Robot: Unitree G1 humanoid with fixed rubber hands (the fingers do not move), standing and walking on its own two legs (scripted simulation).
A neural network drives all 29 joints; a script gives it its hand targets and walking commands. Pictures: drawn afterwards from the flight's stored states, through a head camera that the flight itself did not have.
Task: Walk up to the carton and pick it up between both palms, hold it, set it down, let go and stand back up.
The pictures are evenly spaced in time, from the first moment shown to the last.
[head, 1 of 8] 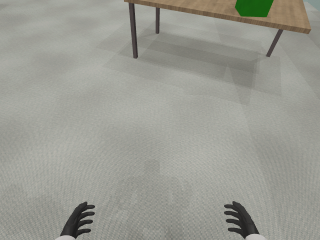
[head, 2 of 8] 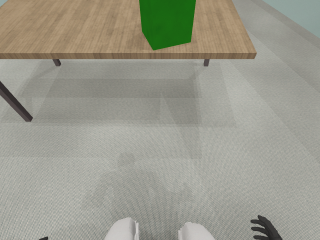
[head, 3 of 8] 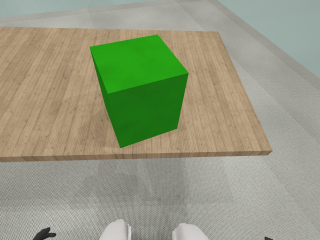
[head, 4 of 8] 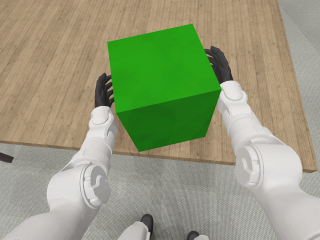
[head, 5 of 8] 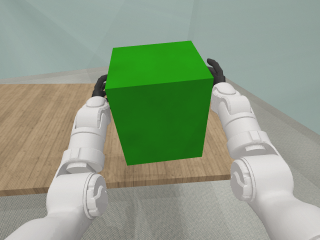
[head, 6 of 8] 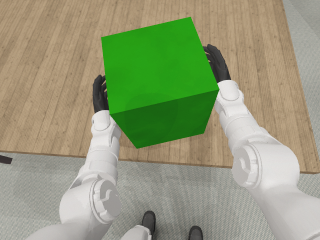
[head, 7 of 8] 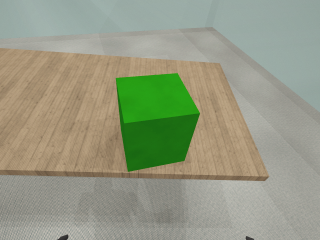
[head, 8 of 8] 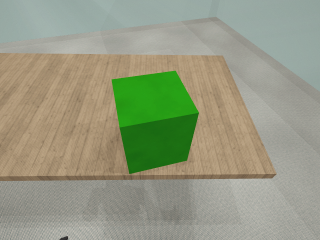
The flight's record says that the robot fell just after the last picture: no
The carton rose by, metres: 0.22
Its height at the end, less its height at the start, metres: +0.00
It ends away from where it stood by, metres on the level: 0.03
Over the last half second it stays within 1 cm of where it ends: yes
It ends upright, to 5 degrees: yes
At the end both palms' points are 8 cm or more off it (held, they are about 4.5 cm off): yes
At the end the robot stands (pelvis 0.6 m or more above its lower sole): yes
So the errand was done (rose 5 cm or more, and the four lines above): yes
